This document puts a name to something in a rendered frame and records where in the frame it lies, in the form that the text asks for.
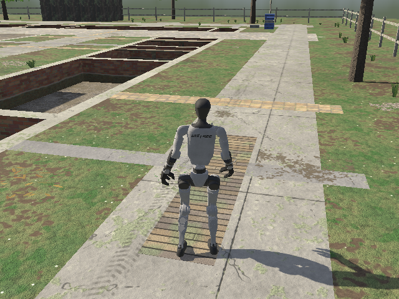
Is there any robot right forearm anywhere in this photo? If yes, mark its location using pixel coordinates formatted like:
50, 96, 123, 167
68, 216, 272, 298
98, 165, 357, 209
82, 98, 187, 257
223, 151, 233, 169

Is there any right robot thigh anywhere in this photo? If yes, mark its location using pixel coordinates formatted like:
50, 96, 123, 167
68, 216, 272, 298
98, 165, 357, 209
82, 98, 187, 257
206, 174, 220, 217

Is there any robot right upper arm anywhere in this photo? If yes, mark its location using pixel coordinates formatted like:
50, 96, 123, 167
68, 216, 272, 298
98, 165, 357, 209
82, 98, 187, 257
214, 126, 230, 160

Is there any humanoid robot torso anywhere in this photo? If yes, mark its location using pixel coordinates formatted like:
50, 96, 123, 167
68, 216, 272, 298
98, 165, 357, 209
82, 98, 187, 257
187, 122, 216, 187

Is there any robot left upper arm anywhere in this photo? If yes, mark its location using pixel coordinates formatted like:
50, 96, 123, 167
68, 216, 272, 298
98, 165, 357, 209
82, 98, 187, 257
171, 125, 189, 159

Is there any right robot hand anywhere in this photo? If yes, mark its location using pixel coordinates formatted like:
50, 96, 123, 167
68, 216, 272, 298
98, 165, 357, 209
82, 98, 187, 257
219, 167, 234, 178

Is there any left robot hand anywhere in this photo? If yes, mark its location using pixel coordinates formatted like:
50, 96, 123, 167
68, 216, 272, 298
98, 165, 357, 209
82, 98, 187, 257
160, 171, 175, 186

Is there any robot left forearm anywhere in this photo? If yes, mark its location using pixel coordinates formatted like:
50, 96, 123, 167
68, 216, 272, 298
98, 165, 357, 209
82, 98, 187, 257
163, 150, 176, 174

